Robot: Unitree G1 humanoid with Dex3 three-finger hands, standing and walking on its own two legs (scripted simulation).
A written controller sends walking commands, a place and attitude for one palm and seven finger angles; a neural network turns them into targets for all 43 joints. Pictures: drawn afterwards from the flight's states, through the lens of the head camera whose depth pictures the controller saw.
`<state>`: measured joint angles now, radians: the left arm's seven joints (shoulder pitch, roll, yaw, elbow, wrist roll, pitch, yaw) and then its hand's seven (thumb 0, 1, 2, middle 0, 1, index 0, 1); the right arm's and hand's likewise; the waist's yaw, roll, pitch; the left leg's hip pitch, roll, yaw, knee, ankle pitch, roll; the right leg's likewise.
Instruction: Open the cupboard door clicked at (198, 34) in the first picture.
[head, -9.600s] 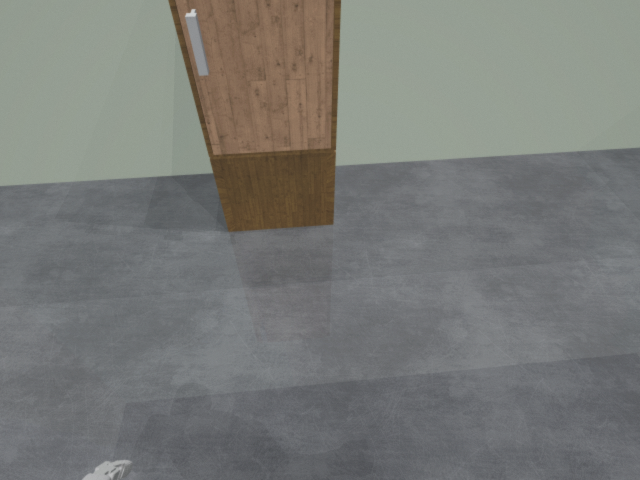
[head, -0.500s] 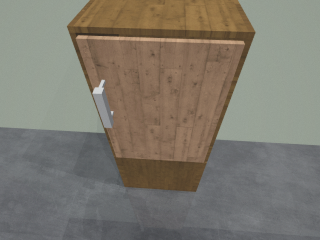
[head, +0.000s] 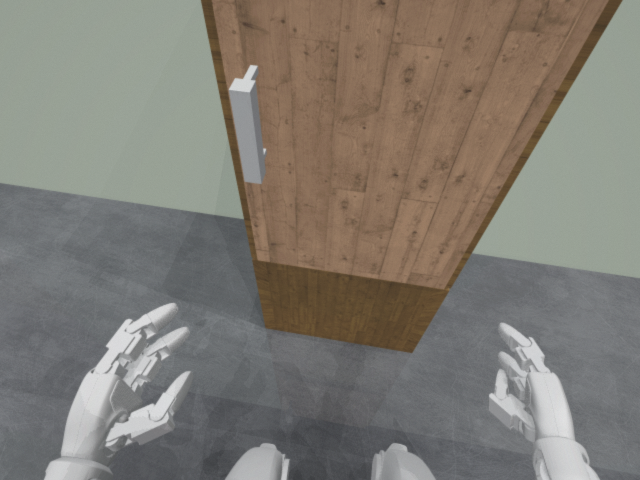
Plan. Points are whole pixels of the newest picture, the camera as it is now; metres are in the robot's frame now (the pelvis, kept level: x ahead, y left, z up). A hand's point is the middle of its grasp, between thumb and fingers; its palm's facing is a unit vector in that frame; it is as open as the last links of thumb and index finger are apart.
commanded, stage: raise the hand with hooked fingers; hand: left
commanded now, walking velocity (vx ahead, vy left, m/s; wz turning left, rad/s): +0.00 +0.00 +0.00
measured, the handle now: (253, 126) +0.54 +0.16 +0.13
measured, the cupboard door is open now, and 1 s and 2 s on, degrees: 0 0 0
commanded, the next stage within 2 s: move the hooked fingers beside the handle in 1.64 s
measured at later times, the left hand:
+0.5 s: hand (128, 325) +0.25 +0.24 +0.09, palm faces -0.03 -1.00 -0.07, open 11.8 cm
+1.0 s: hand (89, 257) +0.29 +0.28 +0.14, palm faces +0.00 -1.00 -0.05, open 13.9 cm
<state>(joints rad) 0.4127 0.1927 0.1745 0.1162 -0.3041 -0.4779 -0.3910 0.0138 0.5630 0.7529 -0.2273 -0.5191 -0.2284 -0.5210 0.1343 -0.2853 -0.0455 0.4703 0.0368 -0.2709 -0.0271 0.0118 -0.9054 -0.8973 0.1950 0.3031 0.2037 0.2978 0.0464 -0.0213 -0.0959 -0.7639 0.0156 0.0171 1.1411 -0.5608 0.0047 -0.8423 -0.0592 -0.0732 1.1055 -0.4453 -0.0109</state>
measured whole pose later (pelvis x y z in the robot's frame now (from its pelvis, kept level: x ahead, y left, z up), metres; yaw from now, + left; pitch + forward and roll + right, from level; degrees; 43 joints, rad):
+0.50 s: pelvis +0.01 +0.02 +0.03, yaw +0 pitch +10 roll -2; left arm 0.28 0.31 0.28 0.07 -0.32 -0.31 -0.37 0.01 -0.02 0.50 -0.27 -0.89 -0.27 -0.89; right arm 0.30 -0.28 0.02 0.57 0.04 -0.25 -0.07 0.02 -0.90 -0.90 0.20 0.30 0.21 0.30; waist -0.01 0.02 -0.08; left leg -0.67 0.01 0.01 0.99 -0.50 0.02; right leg -0.72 -0.05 -0.08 0.92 -0.37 0.01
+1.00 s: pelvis +0.02 +0.01 +0.05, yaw +0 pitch +6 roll -2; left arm 0.01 0.40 0.41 0.31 -0.36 -0.20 -0.51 -0.01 -0.48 0.31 -0.30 -1.19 -0.30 -1.19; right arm 0.25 -0.27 0.07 0.56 0.05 -0.23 -0.08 0.01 -0.90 -0.90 0.20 0.30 0.21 0.30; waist 0.02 0.04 -0.06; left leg -0.50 0.02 0.01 0.84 -0.45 0.02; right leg -0.55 -0.04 -0.09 0.77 -0.33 0.00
